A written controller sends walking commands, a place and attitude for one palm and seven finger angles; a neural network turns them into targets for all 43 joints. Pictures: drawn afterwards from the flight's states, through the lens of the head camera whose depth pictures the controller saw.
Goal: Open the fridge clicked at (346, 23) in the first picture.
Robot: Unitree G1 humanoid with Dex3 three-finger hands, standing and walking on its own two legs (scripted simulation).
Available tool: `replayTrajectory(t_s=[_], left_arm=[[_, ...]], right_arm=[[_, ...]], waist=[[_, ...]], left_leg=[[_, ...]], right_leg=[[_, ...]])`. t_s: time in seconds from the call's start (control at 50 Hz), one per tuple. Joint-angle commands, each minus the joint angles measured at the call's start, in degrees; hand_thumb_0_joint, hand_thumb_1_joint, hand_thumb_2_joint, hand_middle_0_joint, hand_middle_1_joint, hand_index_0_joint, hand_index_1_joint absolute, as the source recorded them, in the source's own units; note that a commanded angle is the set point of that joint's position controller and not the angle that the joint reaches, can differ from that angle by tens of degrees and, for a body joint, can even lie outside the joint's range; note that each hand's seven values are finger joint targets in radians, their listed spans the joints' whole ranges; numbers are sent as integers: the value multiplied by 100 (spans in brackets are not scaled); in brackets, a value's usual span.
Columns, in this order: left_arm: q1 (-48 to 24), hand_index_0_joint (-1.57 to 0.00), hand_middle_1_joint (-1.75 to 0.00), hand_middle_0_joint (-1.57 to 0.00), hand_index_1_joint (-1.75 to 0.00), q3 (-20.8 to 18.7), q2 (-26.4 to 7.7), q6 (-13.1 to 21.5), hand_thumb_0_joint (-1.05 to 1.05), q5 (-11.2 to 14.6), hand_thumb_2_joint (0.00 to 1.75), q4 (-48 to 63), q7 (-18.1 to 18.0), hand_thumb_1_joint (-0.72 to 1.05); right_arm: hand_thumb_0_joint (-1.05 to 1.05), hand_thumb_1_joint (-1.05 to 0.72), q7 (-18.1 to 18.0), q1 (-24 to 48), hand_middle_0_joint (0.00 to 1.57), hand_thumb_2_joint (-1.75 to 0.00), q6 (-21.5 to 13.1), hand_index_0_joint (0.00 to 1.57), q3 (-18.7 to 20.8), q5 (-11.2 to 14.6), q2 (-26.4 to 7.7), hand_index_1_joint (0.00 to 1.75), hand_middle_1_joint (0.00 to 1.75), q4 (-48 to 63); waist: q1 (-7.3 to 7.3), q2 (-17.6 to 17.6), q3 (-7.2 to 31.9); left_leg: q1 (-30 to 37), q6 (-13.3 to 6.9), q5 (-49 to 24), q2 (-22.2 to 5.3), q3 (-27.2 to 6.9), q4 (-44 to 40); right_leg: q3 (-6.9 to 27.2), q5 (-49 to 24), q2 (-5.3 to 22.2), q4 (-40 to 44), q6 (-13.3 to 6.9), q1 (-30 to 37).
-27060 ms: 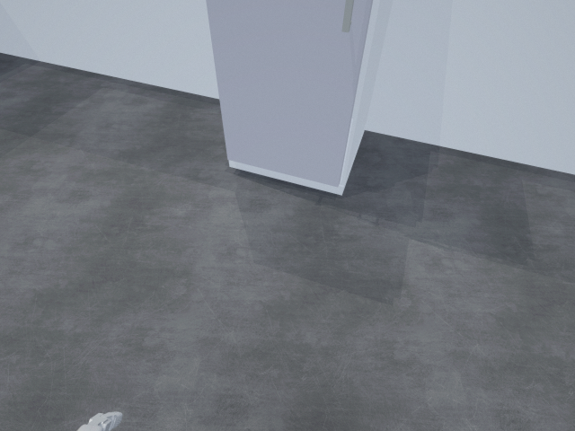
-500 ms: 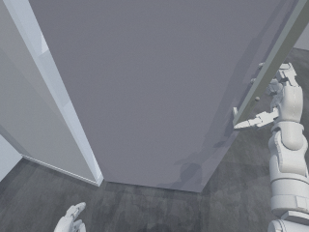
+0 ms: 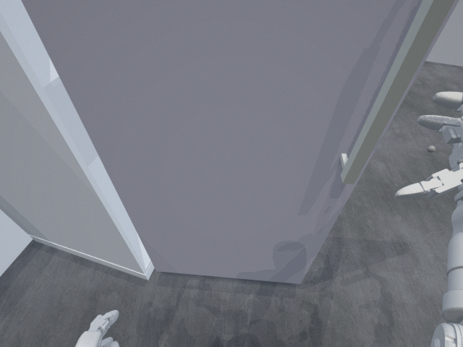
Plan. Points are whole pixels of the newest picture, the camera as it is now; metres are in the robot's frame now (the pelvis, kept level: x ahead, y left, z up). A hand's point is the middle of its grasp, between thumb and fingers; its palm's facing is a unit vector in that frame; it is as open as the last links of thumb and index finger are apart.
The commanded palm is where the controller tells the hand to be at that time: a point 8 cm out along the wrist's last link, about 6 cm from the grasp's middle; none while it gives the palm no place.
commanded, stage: slip the hand off the handle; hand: right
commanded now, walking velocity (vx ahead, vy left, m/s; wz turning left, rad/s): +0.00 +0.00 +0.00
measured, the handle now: (386, 84) +0.44 -0.20 +0.25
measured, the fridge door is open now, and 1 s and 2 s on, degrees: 77 77 77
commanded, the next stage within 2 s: draw the hand back to the body in 0.66 s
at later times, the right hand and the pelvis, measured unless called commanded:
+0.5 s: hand (454, 194) +0.30 -0.27 +0.18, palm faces +0.19 +0.97 -0.13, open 14.7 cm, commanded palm +0.26 -0.31 +0.19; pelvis -0.01 -0.01 +0.00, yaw +0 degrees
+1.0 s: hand (459, 219) +0.26 -0.26 +0.18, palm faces +0.10 +0.99 -0.04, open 14.7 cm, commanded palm +0.22 -0.30 +0.19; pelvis -0.01 +0.01 +0.01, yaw -1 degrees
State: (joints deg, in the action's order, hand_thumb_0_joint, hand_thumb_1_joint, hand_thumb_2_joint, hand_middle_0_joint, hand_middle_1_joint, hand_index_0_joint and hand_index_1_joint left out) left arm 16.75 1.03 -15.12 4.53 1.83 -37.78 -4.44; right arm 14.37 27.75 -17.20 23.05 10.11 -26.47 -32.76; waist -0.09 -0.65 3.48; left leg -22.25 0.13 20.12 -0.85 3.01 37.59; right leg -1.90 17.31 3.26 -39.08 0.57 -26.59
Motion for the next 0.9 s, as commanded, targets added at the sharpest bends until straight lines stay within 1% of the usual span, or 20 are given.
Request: replayTrajectory(t_s=[0.0, 0.02, 0.08, 0.12, 0.18, 0.22, 0.24, 0.28, 0.34, 0.36, 0.46, 0.52, 0.64, 0.72, 0.74, 0.76, 0.78, 0.8, 0.84, 0.88], left_arm=[[-190, -20, -30, -20, -30, -323, -803, 266, 0, 14, 90, 878, -21, 90], [-183, -20, -30, -20, -30, -318, -796, 287, 0, 19, 90, 929, -8, 90], [-227, -20, -30, -20, -30, -307, -837, 268, 0, 38, 90, 946, -13, 90], [-266, -20, -30, -20, -30, -305, -850, 274, 0, 36, 90, 1001, -42, 90], [-371, -20, -30, -20, -30, -278, -785, 321, 0, 13, 90, 1082, -26, 90], [-396, -20, -30, -20, -30, -270, -773, 368, 0, -19, 90, 1136, -12, 90], [-440, -20, -30, -20, -30, -258, -764, 382, 0, -11, 90, 1108, -7, 90], [-518, -20, -30, -20, -30, -250, -743, 415, 0, 9, 90, 1113, -14, 90], [-600, -20, -30, -20, -30, -244, -747, 473, 0, 24, 90, 1119, -60, 90], [-651, -20, -30, -20, -30, -219, -723, 498, 0, 30, 90, 1144, -66, 90], [-780, -20, -30, -20, -30, -181, -698, 610, 0, 26, 90, 1146, -107, 90], [-822, -20, -30, -20, -30, -144, -705, 630, 0, 23, 90, 1132, -116, 90], [-1002, -20, -30, -20, -30, -93, -632, 735, 0, 3, 90, 1173, -152, 90], [-986, -20, -30, -20, -30, -56, -656, 786, 0, 2, 90, 1033, -222, 90], [-1010, -20, -30, -20, -30, -62, -669, 797, 0, 16, 90, 1012, -246, 90], [-1036, -20, -30, -20, -30, -50, -646, 810, 0, 11, 90, 1024, -260, 90], [-1192, -20, -30, -20, -30, 12, -715, 855, 0, 187, 90, 1078, -316, 90], [-1293, -20, -30, -20, -30, 44, -673, 897, 0, 250, 90, 1198, -389, 90], [-1382, -20, -30, -20, -30, 93, -682, 983, 0, 263, 90, 1295, -451, 90], [-1391, -20, -30, -20, -30, 146, -625, 1015, 0, 274, 90, 1359, -416, 90]], right_arm=[[0, 55, 137, 1875, 25, -20, -453, 25, 142, 221, -1257, 115, 115, 1529], [0, 55, 144, 1705, 25, -20, -449, 25, 96, 274, -1161, 115, 115, 1571], [0, 55, 114, 1543, 25, -20, -306, 25, 274, 320, -1320, 115, 115, 1611], [0, 55, 74, 1320, 25, -20, -237, 25, 494, 376, -1487, 115, 115, 1728], [0, 55, 0, 1305, 25, -20, -268, 25, 524, 352, -1463, 115, 115, 2348], [0, 55, -45, 831, 25, -20, -330, 25, 551, 397, -1404, 115, 115, 2709], [0, 55, -53, 700, 25, -20, -308, 25, 615, 391, -1439, 115, 115, 2658], [0, 55, -13, 595, 25, -20, -256, 25, 411, 432, -1185, 115, 115, 2780], [0, 55, 24, 396, 25, -20, -128, 25, 413, 475, -1183, 115, 115, 3110], [0, 55, 56, 301, 25, -20, -62, 25, 203, 502, -940, 115, 115, 3183], [0, 55, 56, -67, 25, -20, 81, 25, 233, 595, -885, 115, 115, 3625], [0, 55, 79, -453, 25, -20, 153, 25, 289, 662, -858, 115, 115, 3590], [0, 55, 88, -647, 25, -20, 167, 25, 274, 676, -809, 115, 115, 4168], [0, 55, 104, -378, 25, -20, 226, 25, 122, 691, -730, 115, 115, 3947], [0, 55, 107, -325, 25, -20, 237, 25, 225, 686, -868, 115, 115, 3884], [0, 55, 116, -309, 25, -20, 250, 25, 131, 677, -756, 115, 115, 3876], [0, 55, 420, -564, 25, -20, 1114, 25, 41, 1101, -733, 115, 115, 3184], [0, 55, 575, -180, 25, -20, 1535, 25, 74, 1185, -854, 115, 115, 3732], [0, 55, 709, -293, 25, -20, 2269, 25, 413, 1185, -1298, 115, 115, 3973], [0, 55, 727, -283, 25, -20, 2759, 25, 462, 1110, -1382, 115, 115, 4334]], waist=[[43, -480, 1764], [67, -455, 1726], [50, -147, 1406], [121, -41, 1349], [184, -432, 1551], [237, -339, 1713], [237, -409, 1562], [176, -384, 1357], [178, -433, 1325], [167, -472, 1252], [212, -409, 1164], [245, -187, 973], [296, -484, 994], [147, -204, 595], [150, -219, 579], [160, -252, 626], [276, -477, 936], [305, -550, 1016], [443, -493, 1190], [443, -533, 1026]], left_leg=[[108, -137, -1524, 260, -135, -435], [142, -151, -1500, 271, -110, -420], [57, -112, -1288, 269, -120, -476], [156, -108, -1153, 255, -135, -518], [198, -135, -1200, 263, -143, -455], [352, -137, -1434, 282, -117, -393], [274, -134, -1381, 280, -108, -390], [166, -122, -1204, 290, -100, -445], [166, -128, -1162, 286, -77, -472], [125, -126, -1102, 278, -66, -495], [193, -126, -1020, 252, -62, -562], [250, -111, -1041, 240, -74, -614], [328, -120, -969, 206, -112, -659], [129, -83, -704, 209, -133, -793], [102, -77, -554, 193, -160, -832], [121, -79, -473, 183, -159, -838], [554, -131, -461, 104, -194, -975], [696, -105, -564, 61, -207, -1084], [956, -107, -964, 27, -205, -1102], [951, -104, -1128, 64, -124, -1169]], right_leg=[[164, -1264, -296, 388, -190, 1252], [172, -1275, -297, 374, -193, 1214], [179, -969, -269, 450, -199, 974], [148, -840, -274, 473, -216, 872], [179, -952, -280, 492, -192, 1074], [171, -1202, -277, 426, -201, 1138], [183, -1122, -263, 452, -181, 1079], [181, -934, -261, 500, -177, 1063], [209, -905, -249, 526, -173, 1127], [213, -846, -258, 550, -167, 1152], [249, -751, -269, 597, -156, 1202], [222, -714, -281, 592, -161, 1084], [232, -662, -305, 633, -157, 1207], [246, -396, -293, 634, -160, 1084], [257, -281, -302, 655, -160, 1046], [260, -231, -312, 675, -157, 1062], [306, -16, -292, 907, -165, 1157], [296, -131, -313, 940, -197, 1283], [311, -555, -325, 966, -244, 1414], [318, -779, -337, 1038, -240, 1523]])
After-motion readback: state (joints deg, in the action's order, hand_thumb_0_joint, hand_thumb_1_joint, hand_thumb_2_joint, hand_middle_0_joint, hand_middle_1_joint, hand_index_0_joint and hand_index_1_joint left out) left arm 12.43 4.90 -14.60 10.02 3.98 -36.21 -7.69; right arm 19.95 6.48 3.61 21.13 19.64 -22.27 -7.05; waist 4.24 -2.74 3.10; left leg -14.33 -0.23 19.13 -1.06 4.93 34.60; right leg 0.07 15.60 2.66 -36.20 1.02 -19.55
